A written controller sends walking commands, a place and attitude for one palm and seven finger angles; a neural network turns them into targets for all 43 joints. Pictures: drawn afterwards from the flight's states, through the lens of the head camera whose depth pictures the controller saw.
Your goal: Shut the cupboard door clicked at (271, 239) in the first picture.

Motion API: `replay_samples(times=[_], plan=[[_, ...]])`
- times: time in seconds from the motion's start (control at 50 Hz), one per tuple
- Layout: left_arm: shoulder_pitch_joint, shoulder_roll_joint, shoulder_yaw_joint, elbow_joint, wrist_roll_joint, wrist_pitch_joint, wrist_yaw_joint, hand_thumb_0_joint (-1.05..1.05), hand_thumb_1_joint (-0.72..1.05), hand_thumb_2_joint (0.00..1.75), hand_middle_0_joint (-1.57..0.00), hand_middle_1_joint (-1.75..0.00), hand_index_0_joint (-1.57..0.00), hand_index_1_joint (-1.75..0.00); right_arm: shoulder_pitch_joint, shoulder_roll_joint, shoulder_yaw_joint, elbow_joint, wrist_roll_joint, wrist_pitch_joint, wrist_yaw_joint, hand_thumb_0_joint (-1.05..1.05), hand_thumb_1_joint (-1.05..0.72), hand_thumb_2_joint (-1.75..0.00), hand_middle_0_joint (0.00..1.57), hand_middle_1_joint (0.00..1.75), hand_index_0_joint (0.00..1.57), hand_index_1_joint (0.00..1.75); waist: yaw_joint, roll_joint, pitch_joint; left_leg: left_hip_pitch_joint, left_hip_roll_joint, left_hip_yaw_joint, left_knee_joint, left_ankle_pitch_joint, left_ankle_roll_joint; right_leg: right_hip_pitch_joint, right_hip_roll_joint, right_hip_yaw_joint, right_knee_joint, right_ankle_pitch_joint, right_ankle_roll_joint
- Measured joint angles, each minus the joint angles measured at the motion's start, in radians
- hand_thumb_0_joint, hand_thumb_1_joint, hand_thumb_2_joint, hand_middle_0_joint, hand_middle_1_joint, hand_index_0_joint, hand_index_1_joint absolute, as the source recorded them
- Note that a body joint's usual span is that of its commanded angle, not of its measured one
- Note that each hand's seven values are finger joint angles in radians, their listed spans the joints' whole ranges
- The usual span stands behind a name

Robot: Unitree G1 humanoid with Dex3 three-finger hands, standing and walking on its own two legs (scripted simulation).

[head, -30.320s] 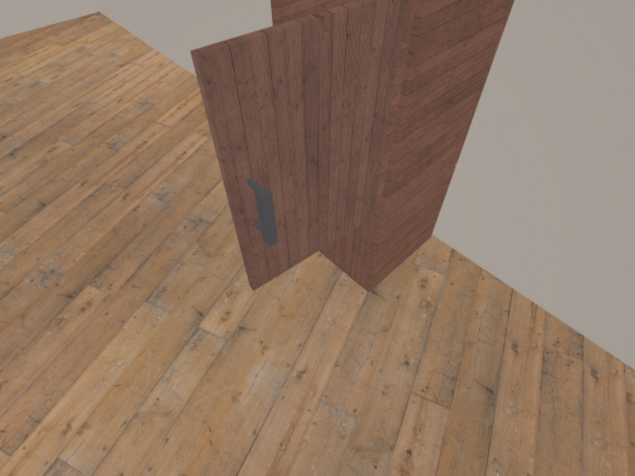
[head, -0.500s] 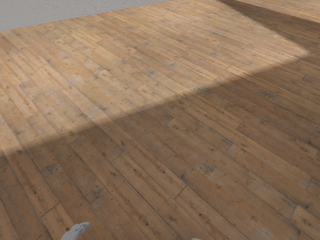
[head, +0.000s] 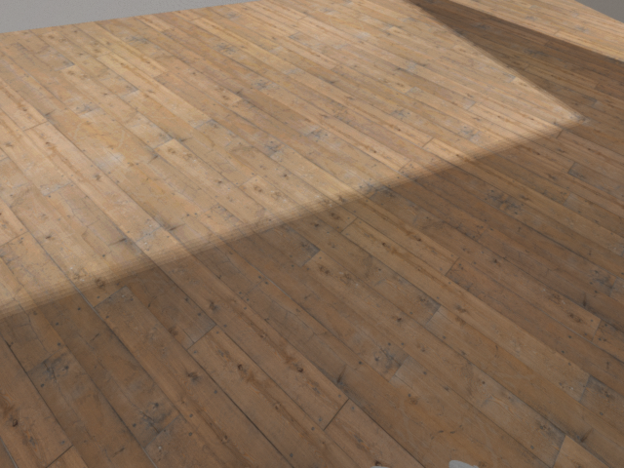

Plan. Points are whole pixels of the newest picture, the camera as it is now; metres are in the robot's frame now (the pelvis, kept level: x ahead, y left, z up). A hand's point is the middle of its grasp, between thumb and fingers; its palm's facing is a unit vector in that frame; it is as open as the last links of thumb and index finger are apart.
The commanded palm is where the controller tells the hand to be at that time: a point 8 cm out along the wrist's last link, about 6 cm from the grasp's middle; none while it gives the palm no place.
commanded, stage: turn to face it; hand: left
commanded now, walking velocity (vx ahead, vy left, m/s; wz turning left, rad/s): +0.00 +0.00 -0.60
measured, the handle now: out of the picture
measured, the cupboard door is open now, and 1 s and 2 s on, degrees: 59 59 59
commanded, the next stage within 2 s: none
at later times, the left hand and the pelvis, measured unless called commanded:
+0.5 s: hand (214, 432) +0.18 +0.16 -0.16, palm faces -0.26 -0.93 -0.25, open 7.4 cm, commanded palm none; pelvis +0.05 -0.02 +0.00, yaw -17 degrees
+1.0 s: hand (284, 358) +0.30 +0.07 -0.15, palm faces -0.58 -0.77 -0.27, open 7.4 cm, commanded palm none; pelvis +0.07 -0.02 -0.01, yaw -36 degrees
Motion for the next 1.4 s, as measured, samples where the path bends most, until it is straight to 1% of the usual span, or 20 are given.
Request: replay_samples(times=[0.08, 0.18, 0.22, 0.24, 0.28, 0.36, 0.42, 0.52, 0.58, 0.64, 0.72, 0.9, 0.96, 1.02, 1.1, 1.26, 1.28, 1.3, 1.34, 1.4], plan=[[-0.046, 0.012, 0.013, -0.052, 0.003, 0.009, -0.011, 0.01, 0.91, 0.9, -0.2, -0.3, -0.2, -0.3, 0.005, -0.008, -0.01, -0.005, 0.001, 0.018, 0.001, 0.0, -0.91, -0.9, 0.2, 0.3, 0.2, 0.3, -0.001, 0.018, 0.001, 0.041, 0.024, 0.042, -0.038, 0.001, -0.01, -0.038, -0.024, -0.021, -0.038, 0.064, 0.015], [-0.095, 0.035, 0.023, -0.112, 0.01, 0.003, -0.017, 0.01, 0.91, 0.9, -0.2, -0.3, -0.2, -0.3, 0.023, -0.038, -0.033, -0.008, 0.002, 0.039, 0.01, 0.0, -0.91, -0.9, 0.2, 0.3, 0.2, 0.3, -0.022, 0.047, 0.006, 0.058, 0.066, 0.09, 0.009, -0.045, -0.037, 0.014, -0.029, -0.046, -0.235, 0.153, 0.012], [-0.101, 0.053, 0.024, -0.14, 0.012, -0.008, -0.02, 0.01, 0.91, 0.9, -0.2, -0.3, -0.2, -0.3, 0.04, -0.053, -0.044, -0.011, 0.005, 0.048, 0.015, 0.0, -0.91, -0.9, 0.2, 0.3, 0.2, 0.3, -0.026, 0.048, -0.001, 0.042, 0.082, 0.107, 0.076, -0.089, -0.055, 0.065, -0.028, -0.045, -0.36, 0.257, -0.004], [-0.105, 0.061, 0.024, -0.149, 0.016, -0.019, -0.017, 0.01, 0.91, 0.9, -0.2, -0.3, -0.2, -0.3, 0.046, -0.06, -0.049, -0.013, 0.008, 0.055, 0.018, 0.0, -0.91, -0.9, 0.2, 0.3, 0.2, 0.3, -0.024, 0.044, -0.005, 0.015, 0.082, 0.098, 0.141, -0.146, -0.066, 0.066, -0.025, -0.033, -0.373, 0.25, -0.02], [-0.122, 0.059, 0.015, -0.155, 0.013, -0.032, -0.008, 0.01, 0.91, 0.9, -0.2, -0.3, -0.2, -0.3, 0.039, -0.089, -0.058, -0.013, 0.013, 0.077, 0.016, 0.0, -0.91, -0.9, 0.2, 0.3, 0.2, 0.3, -0.024, 0.066, 0.008, -0.066, 0.051, -0.009, 0.329, -0.255, -0.079, 0.043, -0.005, -0.022, -0.335, 0.218, -0.041], [-0.12, 0.057, 0.003, -0.164, 0.01, -0.028, 0.008, 0.01, 0.91, 0.9, -0.2, -0.3, -0.2, -0.3, 0.022, -0.113, -0.062, -0.023, 0.016, 0.085, 0.014, 0.0, -0.91, -0.9, 0.2, 0.3, 0.2, 0.3, -0.031, 0.061, 0.018, -0.179, -0.011, -0.111, 0.543, -0.202, -0.098, 0.061, 0.018, 0.022, -0.408, 0.257, -0.041], [-0.112, 0.061, -0.005, -0.161, 0.012, -0.022, 0.007, 0.01, 0.91, 0.9, -0.2, -0.3, -0.2, -0.3, 0.022, -0.112, -0.056, -0.044, 0.018, 0.078, 0.017, 0.0, -0.91, -0.9, 0.19, 0.3, 0.2, 0.3, -0.038, 0.036, 0.011, -0.187, -0.026, -0.127, 0.476, -0.166, -0.108, 0.075, 0.025, 0.058, -0.464, 0.287, -0.04], [-0.11, 0.067, -0.008, -0.159, 0.013, -0.011, -0.003, 0.01, 0.91, 0.9, -0.2, -0.3, -0.21, -0.3, 0.023, -0.098, -0.043, -0.069, 0.025, 0.063, 0.016, 0.0, -0.91, -0.9, 0.19, 0.3, 0.2, 0.3, -0.032, -0.003, 0.003, -0.107, -0.047, -0.143, 0.215, -0.142, -0.106, 0.069, 0.038, 0.123, -0.478, 0.296, -0.02], [-0.108, 0.073, -0.005, -0.159, 0.003, 0.003, -0.007, 0.01, 0.9, 0.9, -0.2, -0.3, -0.21, -0.3, 0.036, -0.091, -0.03, -0.081, 0.023, 0.04, 0.013, 0.0, -0.91, -0.9, 0.19, 0.3, 0.2, 0.3, -0.035, -0.016, -0.01, -0.028, -0.05, -0.142, 0.011, -0.042, -0.076, 0.037, 0.056, 0.156, -0.421, 0.265, -0.003], [-0.127, 0.092, 0.002, -0.151, 0.004, 0.019, -0.015, 0.01, 0.91, 0.9, -0.2, -0.3, -0.2, -0.3, 0.051, -0.067, -0.013, -0.083, 0.009, 0.029, 0.009, 0.0, -0.9, -0.9, 0.2, 0.3, 0.2, 0.3, -0.036, -0.038, 0.003, -0.012, -0.039, -0.103, 0.028, -0.053, -0.026, -0.042, 0.056, 0.127, -0.162, 0.064, 0.008], [-0.15, 0.1, 0.01, -0.156, 0.002, 0.024, -0.028, 0.01, 0.91, 0.9, -0.2, -0.3, -0.2, -0.3, 0.081, -0.051, -0.001, -0.078, 0.002, 0.03, 0.004, 0.0, -0.9, -0.9, 0.2, 0.3, 0.2, 0.3, -0.036, -0.022, 0.019, 0.048, 0.0, -0.065, -0.035, -0.037, -0.022, -0.091, 0.032, 0.046, 0.046, 0.043, 0.031], [-0.198, 0.091, 0.005, -0.177, 0.004, 0.024, -0.037, 0.01, 0.91, 0.9, -0.2, -0.3, -0.2, -0.3, 0.121, -0.067, -0.022, -0.046, 0.002, 0.037, 0.013, 0.0, -0.9, -0.9, 0.2, 0.3, 0.2, 0.3, -0.064, 0.031, 0.033, 0.091, 0.068, 0.048, -0.016, -0.079, -0.05, 0.032, -0.005, -0.02, -0.229, 0.111, 0.012], [-0.198, 0.095, -0.004, -0.194, 0.007, 0.002, -0.036, 0.01, 0.91, 0.9, -0.2, -0.3, -0.2, -0.3, 0.145, -0.083, -0.034, -0.038, 0.011, 0.045, 0.019, 0.0, -0.9, -0.9, 0.2, 0.3, 0.2, 0.3, -0.068, 0.035, 0.02, 0.055, 0.085, 0.076, 0.092, -0.132, -0.073, 0.128, -0.006, -0.027, -0.432, 0.26, -0.023], [-0.198, 0.071, -0.014, -0.19, 0.003, -0.025, -0.015, 0.01, 0.91, 0.9, -0.2, -0.3, -0.2, -0.3, 0.115, -0.114, -0.045, -0.022, 0.019, 0.081, 0.011, 0.0, -0.9, -0.9, 0.2, 0.3, 0.2, 0.3, -0.071, 0.072, 0.036, -0.07, 0.055, -0.052, 0.385, -0.272, -0.098, 0.11, 0.016, -0.01, -0.389, 0.198, -0.036], [-0.166, 0.056, -0.02, -0.182, 0.003, -0.019, 0.001, 0.01, 0.91, 0.9, -0.2, -0.3, -0.2, -0.3, 0.071, -0.117, -0.046, -0.032, 0.02, 0.086, 0.01, 0.0, -0.9, -0.9, 0.2, 0.3, 0.2, 0.3, -0.067, 0.058, 0.04, -0.183, 0.01, -0.118, 0.539, -0.206, -0.12, 0.127, 0.025, 0.039, -0.447, 0.228, -0.032], [-0.113, 0.06, -0.016, -0.156, 0.01, -0.002, -0.007, 0.01, 0.9, 0.9, -0.2, -0.3, -0.21, -0.3, 0.028, -0.085, -0.032, -0.086, 0.025, 0.059, 0.018, 0.0, -0.9, -0.9, 0.2, 0.3, 0.2, 0.3, -0.041, -0.001, 0.015, -0.122, -0.032, -0.135, 0.197, -0.112, -0.12, 0.116, 0.036, 0.132, -0.459, 0.237, -0.01], [-0.107, 0.062, -0.013, -0.154, 0.007, 0.001, -0.008, 0.01, 0.9, 0.9, -0.2, -0.3, -0.21, -0.3, 0.028, -0.083, -0.029, -0.09, 0.026, 0.051, 0.017, 0.0, -0.9, -0.9, 0.2, 0.3, 0.2, 0.3, -0.038, -0.006, 0.01, -0.088, -0.038, -0.133, 0.115, -0.069, -0.116, 0.107, 0.04, 0.144, -0.441, 0.227, -0.002], [-0.1, 0.064, -0.011, -0.153, 0.004, 0.005, -0.008, 0.01, 0.9, 0.9, -0.2, -0.3, -0.21, -0.3, 0.031, -0.082, -0.025, -0.095, 0.025, 0.042, 0.017, 0.0, -0.9, -0.9, 0.2, 0.3, 0.2, 0.3, -0.036, -0.007, 0.0, -0.06, -0.037, -0.131, 0.043, -0.027, -0.086, 0.092, 0.049, 0.153, -0.415, 0.214, 0.005], [-0.104, 0.078, -0.002, -0.147, 0.0, 0.017, -0.009, 0.01, 0.9, 0.9, -0.2, -0.3, -0.21, -0.3, 0.03, -0.068, -0.016, -0.097, 0.015, 0.031, 0.015, 0.0, -0.9, -0.9, 0.2, 0.3, 0.2, 0.3, -0.028, -0.027, 0.002, -0.059, -0.032, -0.104, 0.058, -0.031, -0.032, 0.036, 0.054, 0.152, -0.266, 0.079, 0.004], [-0.111, 0.093, 0.01, -0.139, 0.004, 0.024, -0.019, 0.01, 0.91, 0.9, -0.2, -0.3, -0.2, -0.3, 0.043, -0.053, -0.001, -0.103, 0.005, 0.025, 0.011, 0.0, -0.9, -0.9, 0.2, 0.3, 0.2, 0.3, -0.024, -0.029, 0.009, -0.024, -0.004, -0.071, 0.03, -0.038, -0.021, -0.052, 0.05, 0.092, 0.014, 0.015, 0.016]])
